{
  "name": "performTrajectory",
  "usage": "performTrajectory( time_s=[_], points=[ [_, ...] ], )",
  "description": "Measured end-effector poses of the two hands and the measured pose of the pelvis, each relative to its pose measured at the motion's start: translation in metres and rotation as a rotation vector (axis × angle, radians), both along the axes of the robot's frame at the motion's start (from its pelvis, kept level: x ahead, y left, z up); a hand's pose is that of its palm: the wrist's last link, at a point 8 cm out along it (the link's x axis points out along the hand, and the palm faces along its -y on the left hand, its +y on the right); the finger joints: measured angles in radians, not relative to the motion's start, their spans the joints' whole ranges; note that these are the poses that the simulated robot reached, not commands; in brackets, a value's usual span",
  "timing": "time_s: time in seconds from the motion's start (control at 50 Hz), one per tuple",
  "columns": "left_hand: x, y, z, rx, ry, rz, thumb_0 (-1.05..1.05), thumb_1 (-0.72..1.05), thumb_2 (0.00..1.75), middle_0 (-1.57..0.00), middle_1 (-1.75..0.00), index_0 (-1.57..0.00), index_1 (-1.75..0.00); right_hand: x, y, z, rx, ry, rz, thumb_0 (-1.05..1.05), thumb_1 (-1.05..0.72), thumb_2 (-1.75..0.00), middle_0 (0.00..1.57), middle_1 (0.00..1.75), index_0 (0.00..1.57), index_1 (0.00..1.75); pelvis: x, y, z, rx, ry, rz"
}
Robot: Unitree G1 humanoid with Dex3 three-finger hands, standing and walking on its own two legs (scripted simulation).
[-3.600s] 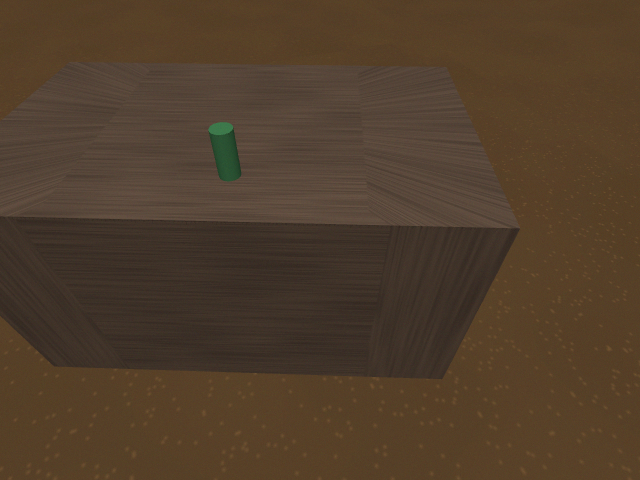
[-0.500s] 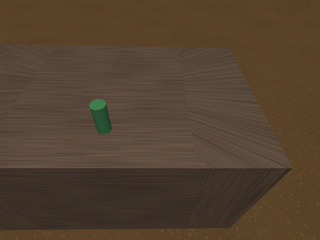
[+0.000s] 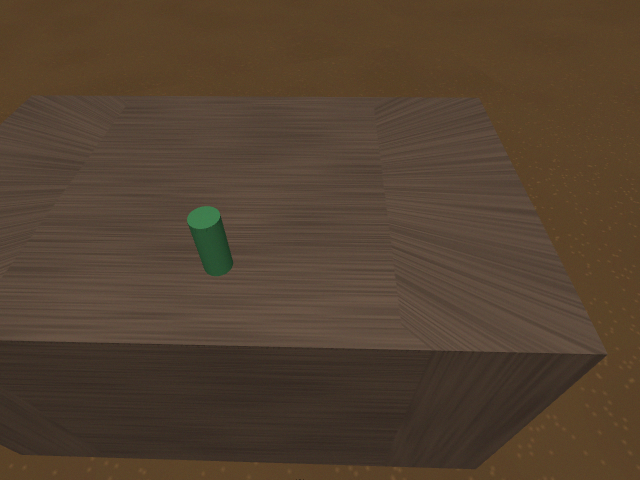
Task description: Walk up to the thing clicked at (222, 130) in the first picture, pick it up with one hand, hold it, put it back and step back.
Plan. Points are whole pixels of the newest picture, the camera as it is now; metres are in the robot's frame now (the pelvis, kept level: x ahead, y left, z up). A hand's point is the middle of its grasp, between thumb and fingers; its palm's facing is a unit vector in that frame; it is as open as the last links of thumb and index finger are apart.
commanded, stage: walk up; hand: left
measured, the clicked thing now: (211, 242) +0.50 +0.21 -0.02
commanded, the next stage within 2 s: stand in 0.02 s
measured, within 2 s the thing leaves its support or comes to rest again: neither
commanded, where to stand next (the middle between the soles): +0.03 +0.00 m, yaw -1 degrees
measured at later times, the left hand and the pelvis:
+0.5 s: hand out of the picture +0.08 +0.25 -0.16, palm faces -0.04 -0.94 -0.33, open 7.4 cm; pelvis +0.01 +0.00 +0.00, yaw -1 degrees
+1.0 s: hand out of the picture +0.07 +0.25 -0.16, palm faces -0.04 -0.94 -0.33, open 7.4 cm; pelvis +0.01 +0.00 +0.00, yaw -1 degrees
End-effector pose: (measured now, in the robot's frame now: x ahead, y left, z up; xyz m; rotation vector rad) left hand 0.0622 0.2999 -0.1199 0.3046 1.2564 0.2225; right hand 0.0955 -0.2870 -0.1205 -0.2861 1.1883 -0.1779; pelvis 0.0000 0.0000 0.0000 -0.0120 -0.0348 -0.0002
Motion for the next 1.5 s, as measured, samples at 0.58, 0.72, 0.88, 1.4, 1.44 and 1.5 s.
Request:
performTrajectory(
  time_s=[0.58, 0.72, 0.88, 1.4, 1.44, 1.5],
  points=[
    [0.019, -0.006, -0.002, -0.01, -0.022, -0.051, 0.0, 0.9, 0.89, -0.21, -0.3, -0.2, -0.3, -0.027, -0.013, 0.002, -0.033, 0.053, -0.04, 0.0, -0.91, -0.9, 0.21, 0.3, 0.2, 0.3, 0.007, -0.002, 0.0, 0.007, -0.006, -0.016],
    [0.017, -0.004, 0.0, -0.006, -0.026, -0.051, 0.0, 0.9, 0.89, -0.21, -0.3, -0.2, -0.3, -0.025, -0.01, 0.002, -0.028, 0.039, -0.037, 0.0, -0.91, -0.9, 0.21, 0.3, 0.2, 0.3, 0.006, -0.001, 0.0, 0.008, -0.01, -0.018],
    [0.008, -0.002, -0.002, -0.008, -0.005, -0.044, 0.0, 0.9, 0.89, -0.21, -0.3, -0.2, -0.3, -0.025, -0.01, 0.002, -0.029, 0.044, -0.033, 0.0, -0.91, -0.9, 0.21, 0.3, 0.2, 0.3, 0.005, 0.0, 0.0, 0.009, -0.008, -0.017],
    [0.016, 0.0, -0.001, -0.002, -0.01, -0.047, 0.0, 0.9, 0.89, -0.21, -0.3, -0.2, -0.3, -0.014, -0.008, 0.002, -0.029, 0.032, -0.027, 0.0, -0.91, -0.9, 0.21, 0.3, 0.2, 0.3, 0.012, 0.001, 0.0, 0.012, -0.006, -0.02],
    [0.016, 0.0, -0.001, -0.002, -0.012, -0.048, 0.0, 0.9, 0.89, -0.21, -0.3, -0.2, -0.3, -0.014, -0.008, 0.002, -0.028, 0.032, -0.026, 0.0, -0.91, -0.9, 0.21, 0.3, 0.2, 0.3, 0.012, 0.001, 0.0, 0.012, -0.006, -0.019],
    [0.016, 0.0, -0.001, -0.002, -0.011, -0.049, 0.0, 0.9, 0.89, -0.21, -0.3, -0.2, -0.3, -0.015, -0.009, 0.002, -0.029, 0.034, -0.027, 0.0, -0.91, -0.9, 0.21, 0.3, 0.2, 0.3, 0.012, 0.001, 0.0, 0.011, -0.005, -0.019]
  ],
)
